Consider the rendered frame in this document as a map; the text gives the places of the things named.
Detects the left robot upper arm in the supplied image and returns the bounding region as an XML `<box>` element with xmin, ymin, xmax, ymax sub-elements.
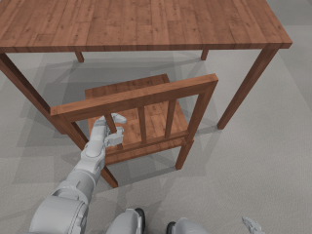
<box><xmin>20</xmin><ymin>195</ymin><xmax>89</xmax><ymax>234</ymax></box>

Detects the left robot forearm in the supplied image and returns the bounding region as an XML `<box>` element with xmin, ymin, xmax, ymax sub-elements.
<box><xmin>29</xmin><ymin>140</ymin><xmax>106</xmax><ymax>232</ymax></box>

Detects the chair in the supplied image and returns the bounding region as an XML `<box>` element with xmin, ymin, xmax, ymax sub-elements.
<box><xmin>50</xmin><ymin>73</ymin><xmax>218</xmax><ymax>188</ymax></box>

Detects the left robot hand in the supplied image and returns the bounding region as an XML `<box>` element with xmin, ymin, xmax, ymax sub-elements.
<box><xmin>89</xmin><ymin>113</ymin><xmax>127</xmax><ymax>147</ymax></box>

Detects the left robot shin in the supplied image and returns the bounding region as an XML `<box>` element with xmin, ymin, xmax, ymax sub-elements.
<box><xmin>125</xmin><ymin>209</ymin><xmax>138</xmax><ymax>215</ymax></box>

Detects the table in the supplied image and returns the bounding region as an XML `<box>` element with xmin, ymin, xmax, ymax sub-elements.
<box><xmin>0</xmin><ymin>0</ymin><xmax>293</xmax><ymax>135</ymax></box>

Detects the right robot hand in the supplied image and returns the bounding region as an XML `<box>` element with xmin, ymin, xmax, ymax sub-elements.
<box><xmin>242</xmin><ymin>215</ymin><xmax>266</xmax><ymax>234</ymax></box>

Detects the robot right thigh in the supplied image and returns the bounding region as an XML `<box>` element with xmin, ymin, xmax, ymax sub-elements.
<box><xmin>172</xmin><ymin>220</ymin><xmax>209</xmax><ymax>234</ymax></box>

